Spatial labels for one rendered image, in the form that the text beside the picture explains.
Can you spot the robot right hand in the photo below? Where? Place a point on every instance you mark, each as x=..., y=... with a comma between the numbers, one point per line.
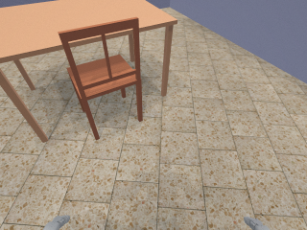
x=255, y=224

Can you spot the table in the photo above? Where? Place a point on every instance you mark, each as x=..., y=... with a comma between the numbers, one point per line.
x=32, y=29

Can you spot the robot left hand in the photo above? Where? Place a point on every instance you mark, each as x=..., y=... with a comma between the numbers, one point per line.
x=57, y=222

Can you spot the chair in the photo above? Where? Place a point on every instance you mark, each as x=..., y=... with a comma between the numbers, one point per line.
x=102, y=76

